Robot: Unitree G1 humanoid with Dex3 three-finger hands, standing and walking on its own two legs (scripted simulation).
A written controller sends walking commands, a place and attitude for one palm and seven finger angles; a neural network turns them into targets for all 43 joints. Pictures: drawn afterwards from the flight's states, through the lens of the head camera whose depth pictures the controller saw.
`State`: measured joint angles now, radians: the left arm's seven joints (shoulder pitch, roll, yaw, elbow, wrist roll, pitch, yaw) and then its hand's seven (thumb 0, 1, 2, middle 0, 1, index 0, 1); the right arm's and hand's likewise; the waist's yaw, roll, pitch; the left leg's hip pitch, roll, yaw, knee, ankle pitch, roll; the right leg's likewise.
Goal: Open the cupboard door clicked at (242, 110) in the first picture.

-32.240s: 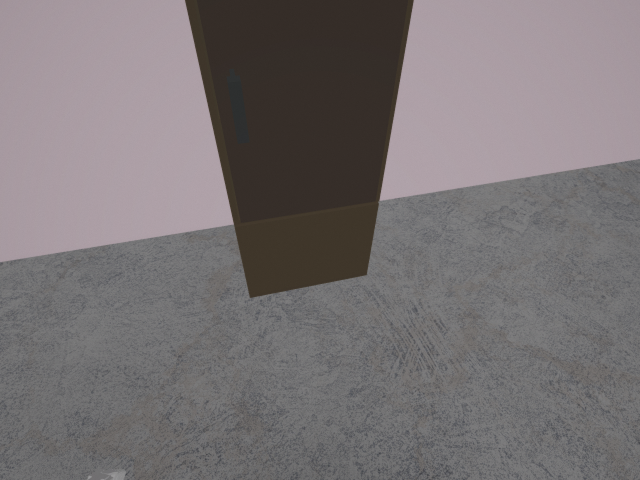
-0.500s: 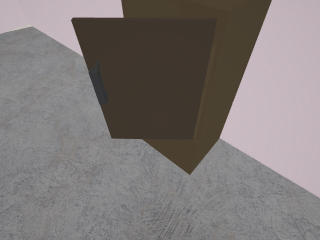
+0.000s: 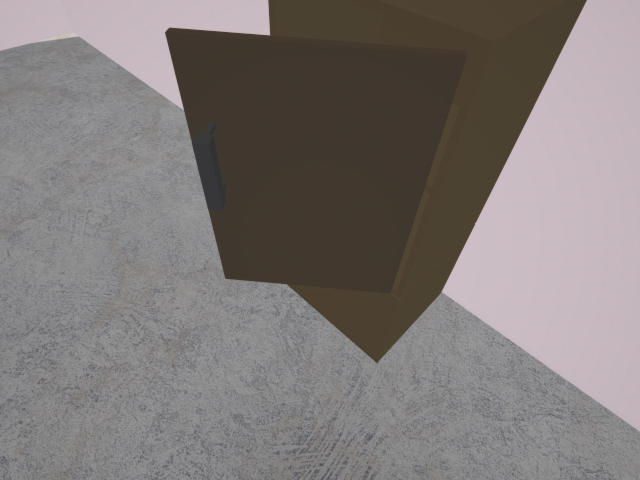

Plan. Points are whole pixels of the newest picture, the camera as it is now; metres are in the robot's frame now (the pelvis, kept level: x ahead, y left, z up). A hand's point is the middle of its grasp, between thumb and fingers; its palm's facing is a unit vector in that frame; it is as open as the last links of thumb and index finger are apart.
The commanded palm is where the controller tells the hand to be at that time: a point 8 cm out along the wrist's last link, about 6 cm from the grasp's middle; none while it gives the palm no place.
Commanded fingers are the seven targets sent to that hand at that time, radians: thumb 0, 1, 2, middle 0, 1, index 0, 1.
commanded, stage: come to a stop and stand still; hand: left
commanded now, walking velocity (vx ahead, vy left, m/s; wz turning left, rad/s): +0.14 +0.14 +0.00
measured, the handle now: (213, 166) +0.58 +0.24 +0.04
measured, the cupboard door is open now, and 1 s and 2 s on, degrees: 40 40 40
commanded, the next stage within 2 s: look again from close up in 1.30 s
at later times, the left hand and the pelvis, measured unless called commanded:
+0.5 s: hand out of the picture +0.07 +0.20 -0.18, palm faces +0.04 -0.98 -0.21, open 7.3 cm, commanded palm none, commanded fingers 0.00 0.90 0.90 -0.20 -0.30 -0.20 -0.30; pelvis +0.04 +0.02 +0.00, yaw -1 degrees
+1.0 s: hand out of the picture +0.01 +0.17 -0.17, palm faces +0.03 -0.98 -0.19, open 7.3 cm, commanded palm none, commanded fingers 0.00 0.90 0.90 -0.20 -0.30 -0.20 -0.30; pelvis +0.01 +0.00 +0.01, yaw +0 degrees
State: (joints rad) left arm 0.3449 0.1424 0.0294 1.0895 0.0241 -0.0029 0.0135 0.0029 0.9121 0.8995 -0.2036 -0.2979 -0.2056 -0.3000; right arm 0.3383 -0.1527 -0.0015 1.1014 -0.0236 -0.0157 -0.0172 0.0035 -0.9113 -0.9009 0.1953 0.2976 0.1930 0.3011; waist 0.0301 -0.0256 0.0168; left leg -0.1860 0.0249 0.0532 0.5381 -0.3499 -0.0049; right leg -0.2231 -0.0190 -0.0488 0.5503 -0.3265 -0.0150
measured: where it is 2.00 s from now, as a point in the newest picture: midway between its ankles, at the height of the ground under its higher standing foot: outside the picture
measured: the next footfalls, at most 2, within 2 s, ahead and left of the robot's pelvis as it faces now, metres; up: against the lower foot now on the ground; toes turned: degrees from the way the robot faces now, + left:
none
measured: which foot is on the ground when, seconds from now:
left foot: down 0.00-1.00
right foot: down 0.00-1.00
